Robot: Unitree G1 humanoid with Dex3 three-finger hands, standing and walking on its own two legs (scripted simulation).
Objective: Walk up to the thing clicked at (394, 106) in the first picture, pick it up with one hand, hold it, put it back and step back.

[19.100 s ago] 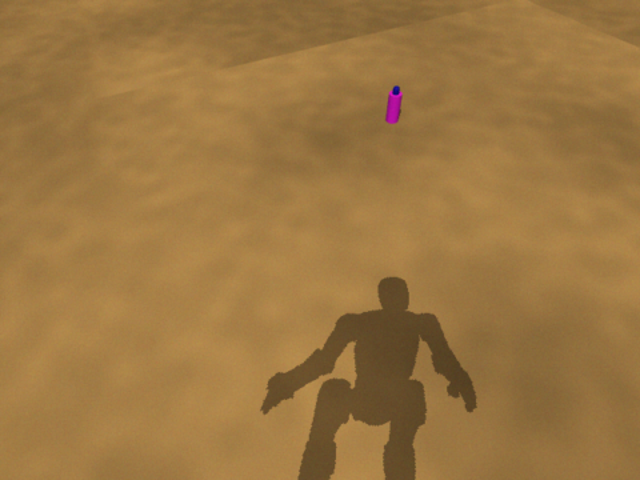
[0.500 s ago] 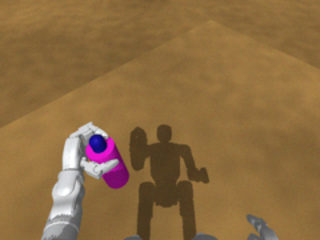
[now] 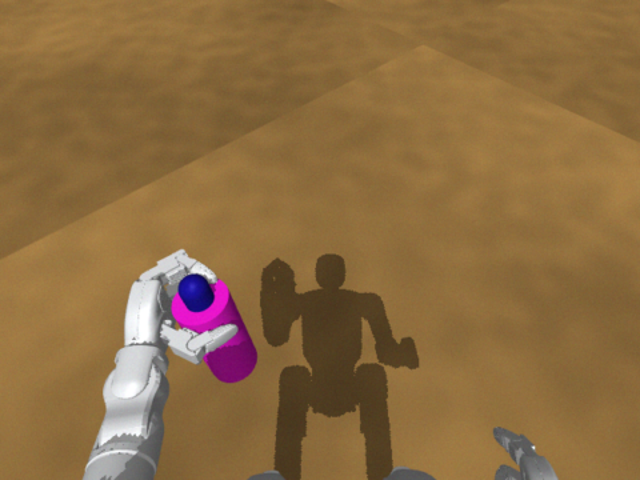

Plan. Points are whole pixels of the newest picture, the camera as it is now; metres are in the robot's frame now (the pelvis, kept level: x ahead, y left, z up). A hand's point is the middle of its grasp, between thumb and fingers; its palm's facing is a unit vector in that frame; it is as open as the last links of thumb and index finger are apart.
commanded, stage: hold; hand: left
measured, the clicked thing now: (215, 325) +0.31 +0.16 -0.01
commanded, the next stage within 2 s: crouch in 1.48 s
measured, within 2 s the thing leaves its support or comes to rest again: neither
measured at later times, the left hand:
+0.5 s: hand (201, 298) +0.33 +0.17 +0.04, palm faces +0.05 -1.00 -0.03, open 9.1 cm
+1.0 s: hand (202, 296) +0.33 +0.17 +0.04, palm faces +0.05 -1.00 -0.03, open 9.1 cm
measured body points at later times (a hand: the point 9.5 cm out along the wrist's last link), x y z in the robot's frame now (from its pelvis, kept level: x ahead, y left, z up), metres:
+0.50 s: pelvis +0.00 +0.00 +0.00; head +0.04 +0.00 +0.45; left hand +0.32 +0.23 +0.04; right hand +0.11 -0.25 -0.11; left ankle +0.01 +0.12 -0.71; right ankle +0.03 -0.13 -0.71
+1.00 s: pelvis +0.00 +0.00 +0.00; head +0.04 +0.00 +0.45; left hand +0.32 +0.23 +0.04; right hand +0.12 -0.25 -0.11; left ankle +0.01 +0.12 -0.71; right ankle +0.03 -0.13 -0.71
